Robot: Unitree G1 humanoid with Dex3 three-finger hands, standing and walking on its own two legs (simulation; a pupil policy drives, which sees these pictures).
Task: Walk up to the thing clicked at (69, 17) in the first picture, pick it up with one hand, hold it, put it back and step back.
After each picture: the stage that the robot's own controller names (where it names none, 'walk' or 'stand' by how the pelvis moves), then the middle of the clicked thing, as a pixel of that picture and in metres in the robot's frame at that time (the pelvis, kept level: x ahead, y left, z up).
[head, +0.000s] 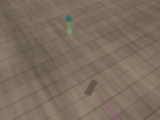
stand; (69, 25) +1.65 +0.19 -0.66
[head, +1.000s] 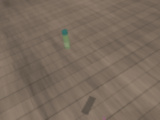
walk; (66, 39) +1.52 +0.31 -0.65
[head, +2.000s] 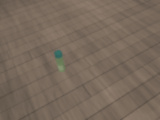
walk; (60, 61) +1.02 +0.31 -0.65
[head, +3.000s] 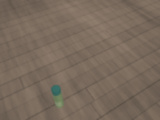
walk; (57, 97) +0.64 +0.24 -0.63
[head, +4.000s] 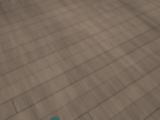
stand; out of the picture +0.38 +0.19 -0.63
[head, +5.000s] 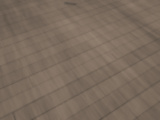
stand; out of the picture +0.32 +0.19 -0.66
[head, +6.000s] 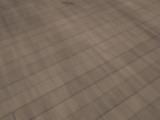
stand; out of the picture +0.33 +0.21 -0.66
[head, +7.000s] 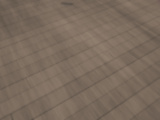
stand; out of the picture +0.32 +0.21 -0.66
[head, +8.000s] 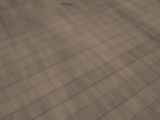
stand; out of the picture +0.32 +0.21 -0.66
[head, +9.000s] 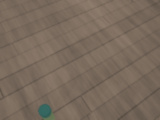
go down; (47, 114) +0.36 +0.20 -0.57
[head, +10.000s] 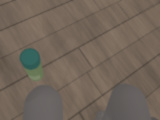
go down; (33, 67) +0.43 +0.21 -0.26
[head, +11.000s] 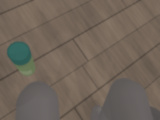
close in; (24, 61) +0.42 +0.22 -0.24
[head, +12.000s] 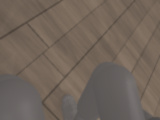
close; out of the picture +0.41 +0.25 -0.16
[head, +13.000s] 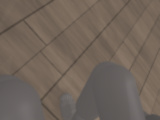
lift; out of the picture +0.40 +0.26 -0.16
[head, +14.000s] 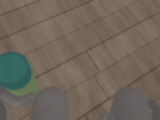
lift; (21, 82) +0.31 +0.21 -0.02
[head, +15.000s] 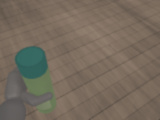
hold; (40, 85) +0.32 +0.15 +0.08
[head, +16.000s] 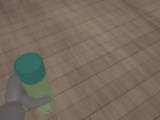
hold; (39, 88) +0.32 +0.16 +0.05
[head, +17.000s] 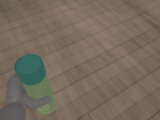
crouch; (39, 88) +0.32 +0.16 +0.04
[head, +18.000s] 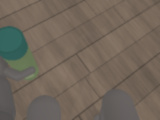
crouch; (21, 59) +0.41 +0.18 -0.05
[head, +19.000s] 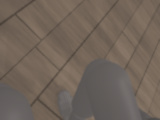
lower; out of the picture +0.42 +0.26 -0.17
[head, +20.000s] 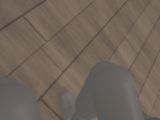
lower; out of the picture +0.40 +0.27 -0.17
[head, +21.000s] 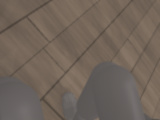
lower; out of the picture +0.40 +0.26 -0.17
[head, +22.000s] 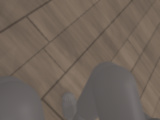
lower; out of the picture +0.40 +0.27 -0.16
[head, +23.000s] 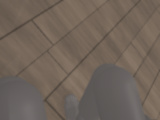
loosen; out of the picture +0.39 +0.24 -0.15
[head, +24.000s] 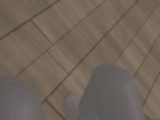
withdraw; out of the picture +0.39 +0.24 -0.17
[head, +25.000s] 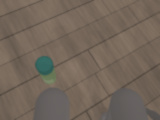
walk; (47, 72) +0.42 +0.18 -0.31
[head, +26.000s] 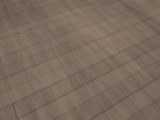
stand; out of the picture +0.33 +0.16 -0.59
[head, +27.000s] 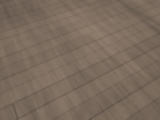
stand; out of the picture +0.34 +0.17 -0.60
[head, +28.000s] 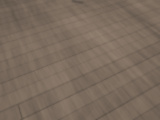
stand; out of the picture +0.35 +0.16 -0.63
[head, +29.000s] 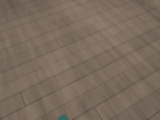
walk; out of the picture +0.37 +0.15 -0.64
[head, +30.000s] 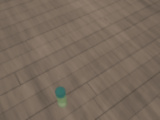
walk; (61, 97) +0.52 +0.15 -0.64
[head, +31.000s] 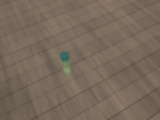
walk; (66, 63) +0.84 +0.19 -0.63
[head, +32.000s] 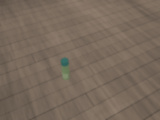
stand; (65, 69) +0.96 +0.18 -0.65
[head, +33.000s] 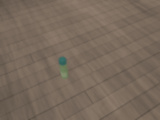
stand; (63, 68) +0.97 +0.20 -0.66
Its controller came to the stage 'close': yes
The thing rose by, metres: 0.68
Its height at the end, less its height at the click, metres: +0.00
